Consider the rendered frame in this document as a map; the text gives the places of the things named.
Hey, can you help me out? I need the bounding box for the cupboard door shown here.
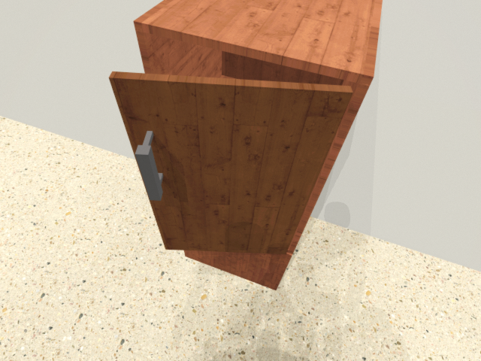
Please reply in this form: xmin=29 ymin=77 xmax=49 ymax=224
xmin=109 ymin=71 xmax=353 ymax=254

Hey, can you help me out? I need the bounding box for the handle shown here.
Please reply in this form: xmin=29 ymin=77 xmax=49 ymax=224
xmin=135 ymin=131 xmax=163 ymax=201

